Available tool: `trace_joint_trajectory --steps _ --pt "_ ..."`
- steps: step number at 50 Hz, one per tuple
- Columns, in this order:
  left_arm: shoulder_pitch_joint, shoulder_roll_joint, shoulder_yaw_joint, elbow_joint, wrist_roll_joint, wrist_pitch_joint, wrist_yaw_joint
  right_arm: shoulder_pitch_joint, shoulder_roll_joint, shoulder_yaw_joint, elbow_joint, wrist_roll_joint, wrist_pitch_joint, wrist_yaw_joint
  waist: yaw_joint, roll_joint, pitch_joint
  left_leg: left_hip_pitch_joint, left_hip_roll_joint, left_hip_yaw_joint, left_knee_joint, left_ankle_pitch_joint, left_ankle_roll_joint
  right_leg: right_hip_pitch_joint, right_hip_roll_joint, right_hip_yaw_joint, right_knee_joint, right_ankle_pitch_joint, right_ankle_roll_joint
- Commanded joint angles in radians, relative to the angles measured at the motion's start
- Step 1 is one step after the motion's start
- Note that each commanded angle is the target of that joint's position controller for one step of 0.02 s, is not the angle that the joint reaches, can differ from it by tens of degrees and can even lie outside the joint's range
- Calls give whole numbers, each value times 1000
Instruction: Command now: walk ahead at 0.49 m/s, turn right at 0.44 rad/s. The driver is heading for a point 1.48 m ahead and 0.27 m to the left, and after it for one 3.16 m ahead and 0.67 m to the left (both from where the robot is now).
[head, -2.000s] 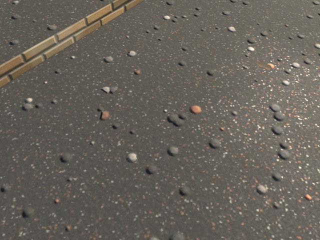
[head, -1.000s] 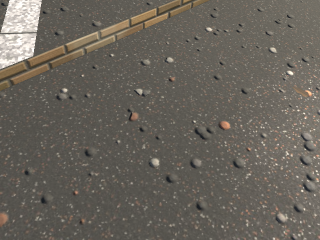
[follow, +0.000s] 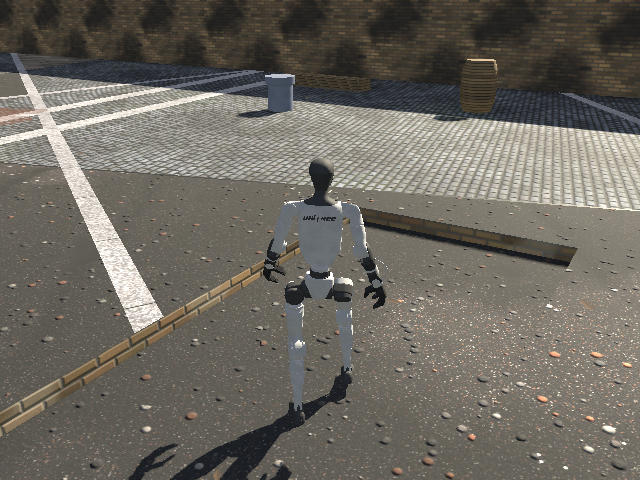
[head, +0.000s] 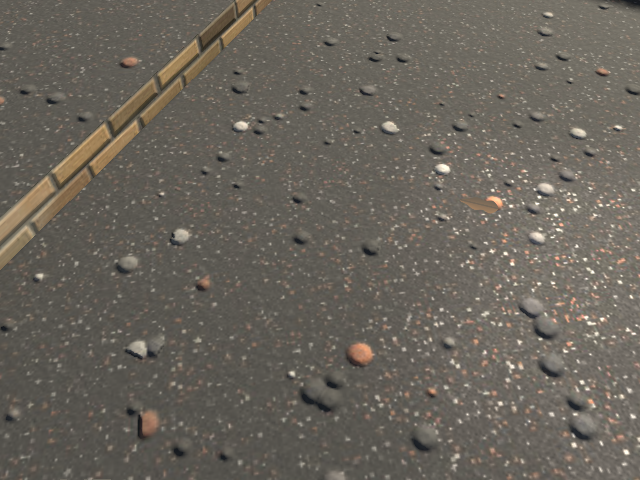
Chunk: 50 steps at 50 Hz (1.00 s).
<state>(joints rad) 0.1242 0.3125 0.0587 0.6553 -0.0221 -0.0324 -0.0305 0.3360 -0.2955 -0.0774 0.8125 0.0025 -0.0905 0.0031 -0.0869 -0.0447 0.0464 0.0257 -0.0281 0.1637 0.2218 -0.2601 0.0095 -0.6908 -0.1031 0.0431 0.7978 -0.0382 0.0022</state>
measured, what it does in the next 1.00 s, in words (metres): walks ahead, turning left: right foot, then left foot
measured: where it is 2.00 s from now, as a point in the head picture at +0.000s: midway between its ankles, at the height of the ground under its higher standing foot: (229, 229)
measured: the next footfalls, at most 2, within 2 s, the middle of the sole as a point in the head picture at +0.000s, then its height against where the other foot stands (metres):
right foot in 0.14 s outside the picture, level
left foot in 0.68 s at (256, 452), level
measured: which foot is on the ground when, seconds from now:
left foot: down 0.00-0.16, up 0.18-0.66, down 0.68-1.00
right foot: up 0.00-0.12, down 0.14-0.70, up 0.72-1.00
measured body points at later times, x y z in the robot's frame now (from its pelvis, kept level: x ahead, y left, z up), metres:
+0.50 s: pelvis +0.28 -0.05 +0.00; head +0.30 -0.05 +0.45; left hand +0.30 +0.24 -0.11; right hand +0.46 -0.29 -0.11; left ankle +0.43 +0.14 -0.68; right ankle +0.22 -0.14 -0.74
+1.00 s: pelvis +0.55 +0.05 +0.01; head +0.58 +0.08 +0.45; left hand +0.65 +0.37 -0.08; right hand +0.73 -0.19 -0.10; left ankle +0.49 +0.11 -0.74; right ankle +0.79 -0.06 -0.68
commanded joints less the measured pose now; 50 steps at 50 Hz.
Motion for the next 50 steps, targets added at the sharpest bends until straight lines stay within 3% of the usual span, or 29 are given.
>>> trace_joint_trajectory --steps 1,4,5,6,7,8,9,10,11,12,13,15,19,24,29,31,32,33,34,35,36,37,38,39,40,41,45,48,50 --pt "-99 12 -11 -100 0 -17 -19 -35 -169 -36 -53 17 -9 0 13 71 53 -63 285 -82 -95 333 157 58 12 -28 -124 45 -28" --pt "-126 42 -1 -131 7 -23 -24 11 -199 -39 -12 38 13 5 45 89 47 29 320 -98 -14 562 155 117 62 -64 -211 -95 -76" --pt "-72 71 13 -122 11 -24 -21 11 -215 -39 -3 40 21 4 88 112 -1 48 315 -97 73 738 144 213 92 -89 -235 -129 -95" --pt "67 110 36 -84 13 -24 -15 -2 -214 -32 3 42 30 2 176 115 -86 11 283 -68 238 852 119 417 124 -118 -287 -81 -122" --pt "227 169 63 -38 16 -20 0 7 -180 -14 1 32 26 -2 249 106 -192 -155 235 -54 457 740 81 707 84 -69 -256 -20 -149" --pt "337 285 84 -23 42 -17 17 89 -56 28 -43 8 11 7 222 -116 -372 -558 88 -52 881 132 8 1122 -225 375 -261 -99 -285" --pt "345 235 67 -40 38 -20 19 92 -81 27 -19 21 -8 10 234 -136 -526 -645 -1 -261 1071 -338 -3 1134 -344 684 -418 -137 -346" --pt "287 174 46 -32 35 -25 13 -2 -171 -4 -45 57 -11 13 237 -71 -360 -732 51 -302 1117 -294 3 1008 -303 522 -446 -144 -289" --pt "232 141 36 -19 26 -31 12 -54 -155 0 -65 59 -11 11 198 -69 -216 -756 104 -262 1066 -213 8 862 -256 361 -468 -106 -252" --pt "173 102 26 -9 24 -38 8 -70 -136 0 -62 39 -5 5 159 -39 -142 -729 140 -248 1005 -139 4 738 -209 264 -501 -79 -224" --pt "129 70 19 -11 27 -49 5 -45 -128 -5 -50 29 12 1 120 -63 -106 -665 167 -254 969 -76 0 642 -173 184 -543 -53 -206" --pt "89 54 22 1 35 -72 4 15 -84 0 -23 32 42 1 80 -60 -90 -585 176 -252 963 0 -14 548 -159 104 -620 -30 -211" --pt "89 65 32 47 45 -90 19 -57 -60 0 -49 28 62 -5 75 -23 -10 -680 175 -284 836 146 -35 540 -146 -47 -677 60 -199" --pt "127 109 45 82 35 -77 38 -204 -26 19 -97 18 48 27 128 9 42 -682 154 -206 549 333 -19 605 -145 -178 -696 86 -176" --pt "185 146 62 122 8 -40 43 -315 -35 22 -170 18 49 57 156 15 74 -738 130 -140 427 219 37 784 -198 -227 -616 219 -156" --pt "167 174 70 120 2 -24 49 -285 -60 8 -185 19 54 63 119 -16 23 -646 73 -82 419 124 74 820 -197 -255 -501 532 -133" --pt "156 188 73 116 -3 -16 52 -225 -84 -6 -180 21 58 62 80 -34 -26 -556 31 -52 427 73 97 824 -190 -265 -395 695 -121" --pt "140 192 72 111 -8 -8 54 -105 -124 -30 -156 24 61 56 7 -31 -94 -394 -15 -34 398 71 127 786 -165 -284 -221 763 -99" --pt "138 173 62 106 -7 -10 57 59 -186 -65 -115 26 67 40 -78 6 -181 -121 -37 -77 336 124 168 639 -121 -297 26 632 -58" --pt "218 49 25 63 35 -26 51 110 -305 -93 -103 30 73 19 -14 259 -255 223 207 -512 314 102 303 227 11 -279 398 -130 11" --pt "209 28 3 35 25 -66 40 91 -301 -80 -147 23 52 29 7 259 -419 385 364 -1018 120 -101 452 -6 168 -26 607 -586 28" --pt "72 118 24 9 -17 -93 27 76 -217 -56 -145 17 37 37 -47 139 -330 339 351 -927 51 -102 383 -112 106 62 621 -509 3" --pt "33 114 21 -9 -26 -109 26 34 -187 -47 -142 18 26 36 -17 109 -209 208 315 -790 51 -41 344 -127 63 52 547 -418 -18" --pt "37 107 22 5 -1 -113 34 -35 -153 -37 -150 21 23 35 32 43 -135 63 269 -673 56 71 307 -74 21 47 456 -352 -17" --pt "53 118 30 13 20 -107 38 -83 -121 -26 -165 13 22 29 68 60 -105 -45 234 -594 45 181 292 -1 -5 50 385 -305 -9" --pt "71 119 33 17 26 -94 36 -106 -111 -21 -180 4 23 25 91 80 -97 -109 210 -558 25 241 288 54 -14 51 357 -277 2" --pt "29 67 19 -3 38 -63 37 -78 -154 -32 -169 11 21 -2 93 78 -64 -233 162 -442 -2 388 282 78 6 9 162 -159 66" --pt "-89 35 3 -32 33 -66 32 -41 -163 -35 -155 18 31 -16 46 115 -45 -270 108 -395 14 293 229 126 51 2 -87 39 82" --pt "-141 32 -3 -38 23 -74 19 -15 -161 -32 -142 17 35 -21 19 131 -45 -264 114 -394 17 218 211 172 76 -12 -202 135 80"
